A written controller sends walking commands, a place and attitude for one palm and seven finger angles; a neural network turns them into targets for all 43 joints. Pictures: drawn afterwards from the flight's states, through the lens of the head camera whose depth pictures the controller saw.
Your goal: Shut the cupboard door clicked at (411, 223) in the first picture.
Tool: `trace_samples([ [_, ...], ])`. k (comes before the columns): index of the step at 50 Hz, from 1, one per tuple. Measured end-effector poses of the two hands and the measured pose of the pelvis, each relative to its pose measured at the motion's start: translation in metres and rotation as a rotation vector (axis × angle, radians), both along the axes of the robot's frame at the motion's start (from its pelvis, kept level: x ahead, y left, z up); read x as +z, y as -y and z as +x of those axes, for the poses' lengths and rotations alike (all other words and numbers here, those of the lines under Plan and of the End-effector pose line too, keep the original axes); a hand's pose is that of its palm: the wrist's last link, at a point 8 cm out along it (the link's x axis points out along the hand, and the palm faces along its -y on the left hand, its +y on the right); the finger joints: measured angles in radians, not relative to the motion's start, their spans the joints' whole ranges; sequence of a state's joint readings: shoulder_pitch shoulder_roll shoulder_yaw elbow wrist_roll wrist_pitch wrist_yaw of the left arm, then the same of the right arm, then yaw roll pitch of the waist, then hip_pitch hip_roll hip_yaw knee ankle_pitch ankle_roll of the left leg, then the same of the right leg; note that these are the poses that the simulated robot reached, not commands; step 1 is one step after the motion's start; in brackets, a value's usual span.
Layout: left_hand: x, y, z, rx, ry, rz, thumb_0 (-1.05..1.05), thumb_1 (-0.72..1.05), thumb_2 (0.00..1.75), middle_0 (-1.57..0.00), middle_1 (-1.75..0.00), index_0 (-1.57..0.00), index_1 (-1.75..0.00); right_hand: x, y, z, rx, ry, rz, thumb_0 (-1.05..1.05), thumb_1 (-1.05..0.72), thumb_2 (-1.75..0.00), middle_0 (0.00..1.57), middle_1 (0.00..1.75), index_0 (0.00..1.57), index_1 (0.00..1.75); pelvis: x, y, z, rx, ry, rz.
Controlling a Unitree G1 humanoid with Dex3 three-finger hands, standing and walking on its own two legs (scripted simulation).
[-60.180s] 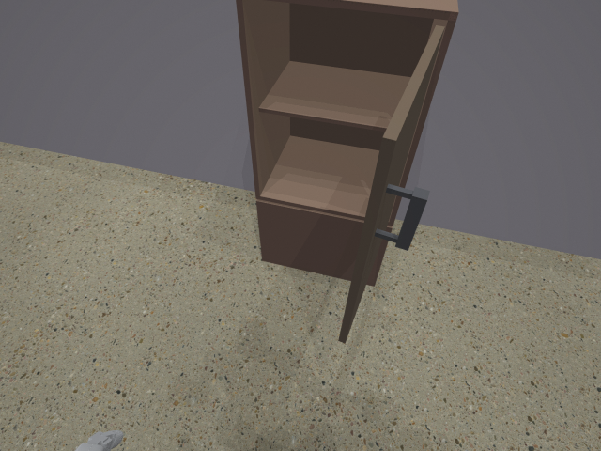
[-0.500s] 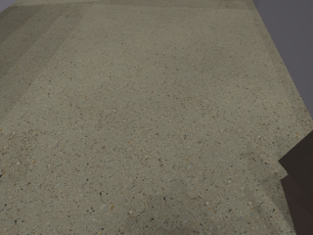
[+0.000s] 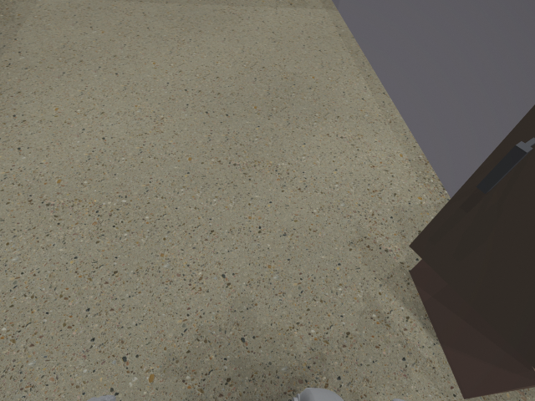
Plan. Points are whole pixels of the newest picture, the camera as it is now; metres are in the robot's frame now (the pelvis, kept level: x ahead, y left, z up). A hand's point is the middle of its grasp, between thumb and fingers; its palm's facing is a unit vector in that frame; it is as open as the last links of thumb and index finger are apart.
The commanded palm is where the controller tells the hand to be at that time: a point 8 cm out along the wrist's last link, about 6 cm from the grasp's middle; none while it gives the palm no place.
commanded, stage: turn to face it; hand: left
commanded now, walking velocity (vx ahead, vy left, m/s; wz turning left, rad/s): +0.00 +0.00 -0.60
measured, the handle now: (507, 165) +0.57 -0.44 +0.04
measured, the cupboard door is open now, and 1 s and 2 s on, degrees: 27 27 27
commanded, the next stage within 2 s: take the last steps up to it in 1.46 s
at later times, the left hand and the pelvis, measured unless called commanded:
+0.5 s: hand (185, 389) +0.15 +0.14 -0.16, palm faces -0.29 -0.93 -0.23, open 7.4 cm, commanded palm none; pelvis +0.01 -0.02 +0.00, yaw -17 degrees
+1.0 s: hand (214, 338) +0.24 +0.10 -0.16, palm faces -0.57 -0.78 -0.26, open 7.4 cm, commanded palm none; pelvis +0.02 -0.01 -0.01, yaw -36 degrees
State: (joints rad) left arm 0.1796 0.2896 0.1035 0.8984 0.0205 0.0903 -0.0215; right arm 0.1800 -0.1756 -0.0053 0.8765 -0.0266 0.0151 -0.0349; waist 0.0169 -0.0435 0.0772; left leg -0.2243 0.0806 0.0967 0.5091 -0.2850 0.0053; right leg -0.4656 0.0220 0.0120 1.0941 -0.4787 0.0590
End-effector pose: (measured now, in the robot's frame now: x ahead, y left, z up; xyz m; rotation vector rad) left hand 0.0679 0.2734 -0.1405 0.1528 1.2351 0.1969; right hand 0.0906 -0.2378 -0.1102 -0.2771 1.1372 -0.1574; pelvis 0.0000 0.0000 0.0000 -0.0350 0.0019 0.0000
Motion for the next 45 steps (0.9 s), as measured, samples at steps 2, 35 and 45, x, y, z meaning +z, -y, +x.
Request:
trace_samples([
  [2,0.006,0.0,0.017,-0.038,0.023,0.007,0.01,0.91,0.9,-0.2,-0.3,-0.19,-0.3,-0.001,0.002,-0.011,-0.034,-0.013,0.008,0.0,-0.9,-0.9,0.2,0.3,0.21,0.3,0.002,0.0,0.0,-0.028,-0.001,-0.003],
  [35,-0.013,0.058,0.129,-0.45,-0.018,-0.023,0.01,0.9,0.9,-0.2,-0.3,-0.2,-0.3,-0.004,0.018,-0.086,-0.43,-0.002,-0.02,0.0,-0.91,-0.9,0.2,0.3,0.21,0.3,-0.008,-0.007,0.027,-0.424,-0.006,0.016],
  [45,0.009,0.081,0.173,-0.598,0.0,0.009,0.01,0.91,0.9,-0.19,-0.3,-0.19,-0.3,-0.01,-0.005,-0.139,-0.599,-0.061,0.04,0.0,-0.9,-0.9,0.2,0.3,0.21,0.3,0.001,-0.005,0.03,-0.563,-0.01,0.004],
])
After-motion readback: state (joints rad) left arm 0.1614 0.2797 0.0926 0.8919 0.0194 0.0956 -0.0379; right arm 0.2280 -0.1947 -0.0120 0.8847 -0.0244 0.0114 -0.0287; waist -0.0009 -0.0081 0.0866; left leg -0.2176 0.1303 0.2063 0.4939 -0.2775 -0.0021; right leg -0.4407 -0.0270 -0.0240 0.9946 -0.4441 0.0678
